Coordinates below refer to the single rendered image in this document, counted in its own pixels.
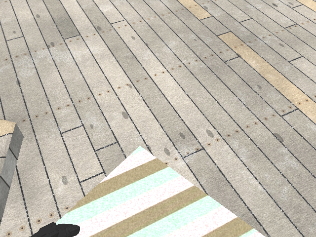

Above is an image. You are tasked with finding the robot left hand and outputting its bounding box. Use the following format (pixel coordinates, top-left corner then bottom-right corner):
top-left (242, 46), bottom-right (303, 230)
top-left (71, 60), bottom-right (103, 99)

top-left (29, 222), bottom-right (80, 237)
